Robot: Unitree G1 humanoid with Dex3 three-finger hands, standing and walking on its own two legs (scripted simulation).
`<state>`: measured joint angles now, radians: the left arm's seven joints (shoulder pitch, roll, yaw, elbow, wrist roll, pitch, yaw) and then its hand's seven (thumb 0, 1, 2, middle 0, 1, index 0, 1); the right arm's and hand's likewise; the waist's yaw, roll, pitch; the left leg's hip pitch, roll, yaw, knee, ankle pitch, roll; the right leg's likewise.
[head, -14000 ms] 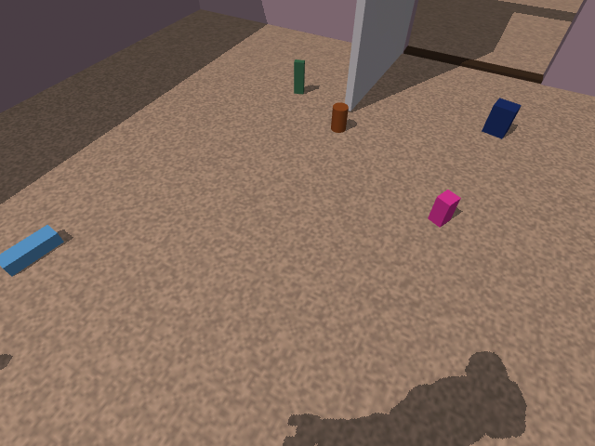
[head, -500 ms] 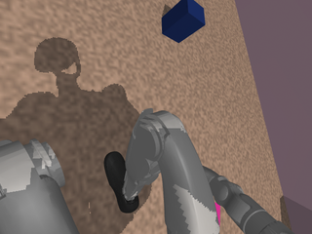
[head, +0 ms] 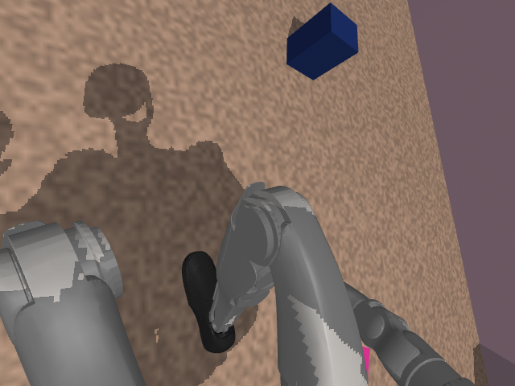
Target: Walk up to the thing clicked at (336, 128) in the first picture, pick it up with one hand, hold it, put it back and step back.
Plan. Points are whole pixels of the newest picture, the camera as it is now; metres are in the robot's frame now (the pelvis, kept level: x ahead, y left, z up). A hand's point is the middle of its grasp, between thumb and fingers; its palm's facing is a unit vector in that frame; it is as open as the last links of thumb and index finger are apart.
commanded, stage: settle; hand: left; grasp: from the side
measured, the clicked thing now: out of the picture +0.41 +0.29 -0.21
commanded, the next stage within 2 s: lift in 1.54 s
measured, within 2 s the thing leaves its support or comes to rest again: neither
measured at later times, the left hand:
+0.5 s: hand out of the picture +0.38 +0.32 -0.06, palm faces +0.35 -0.93 -0.06, open 11.7 cm
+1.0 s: hand out of the picture +0.40 +0.31 +0.00, palm faces +0.36 -0.93 -0.06, open 11.7 cm
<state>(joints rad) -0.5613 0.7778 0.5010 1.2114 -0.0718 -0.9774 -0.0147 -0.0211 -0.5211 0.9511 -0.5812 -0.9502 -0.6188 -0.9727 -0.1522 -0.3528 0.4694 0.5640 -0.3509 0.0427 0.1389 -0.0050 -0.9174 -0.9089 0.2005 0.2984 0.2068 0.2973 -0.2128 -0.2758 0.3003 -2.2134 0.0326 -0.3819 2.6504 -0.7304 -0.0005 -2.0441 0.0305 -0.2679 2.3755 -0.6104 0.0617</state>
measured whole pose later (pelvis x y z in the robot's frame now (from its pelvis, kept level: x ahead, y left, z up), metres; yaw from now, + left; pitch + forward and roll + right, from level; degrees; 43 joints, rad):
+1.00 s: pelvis +0.02 -0.02 +0.06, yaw +10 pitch +31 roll -7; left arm -0.53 0.45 0.46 0.83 -0.14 -0.58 -0.19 -0.03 -0.61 1.06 -0.61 -0.95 -0.65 -0.97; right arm 0.07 -0.30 0.07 0.68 -0.09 0.02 0.06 0.00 -0.92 -0.91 0.20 0.30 0.20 0.30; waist -0.13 -0.01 -0.07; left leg -2.22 0.04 -0.13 2.37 -0.71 0.00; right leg -2.15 -0.04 -0.09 2.29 -0.68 0.01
